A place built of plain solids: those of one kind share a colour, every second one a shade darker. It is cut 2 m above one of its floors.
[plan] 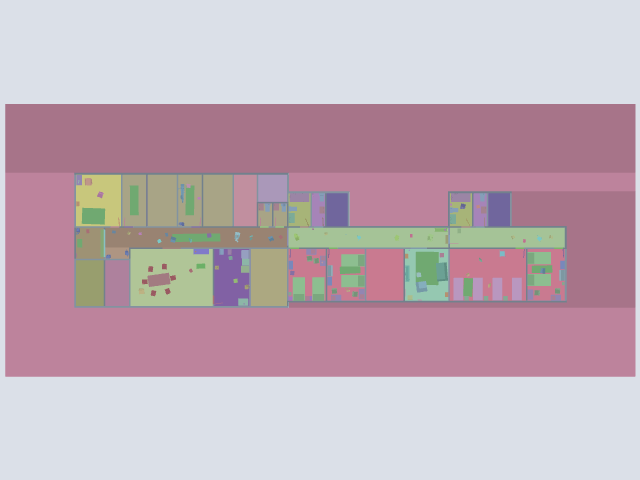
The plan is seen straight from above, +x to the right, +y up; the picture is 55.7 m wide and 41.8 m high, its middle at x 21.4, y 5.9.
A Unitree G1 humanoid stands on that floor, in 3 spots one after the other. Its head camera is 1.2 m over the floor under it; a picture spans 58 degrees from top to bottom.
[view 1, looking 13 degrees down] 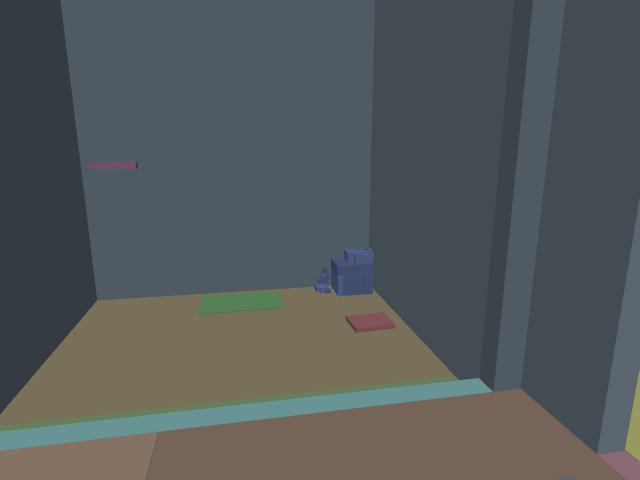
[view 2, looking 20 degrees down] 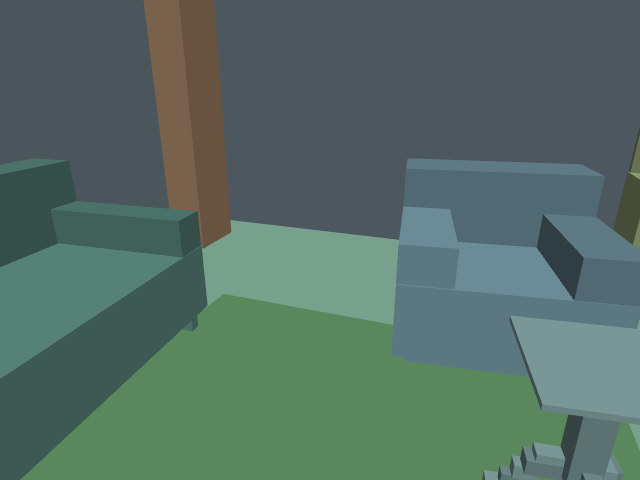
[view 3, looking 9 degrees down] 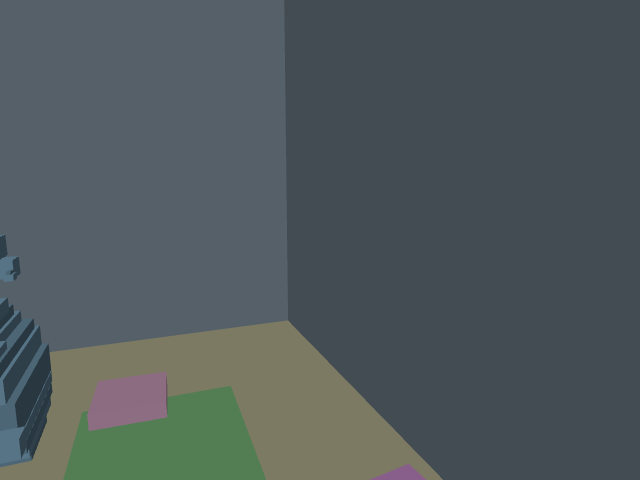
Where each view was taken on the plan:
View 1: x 4.39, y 5.62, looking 169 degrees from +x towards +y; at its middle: wall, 4.42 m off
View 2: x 30.38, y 3.98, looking -70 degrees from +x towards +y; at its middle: floor_lounge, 3.54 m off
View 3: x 10.07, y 8.32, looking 68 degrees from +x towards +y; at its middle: wall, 2.80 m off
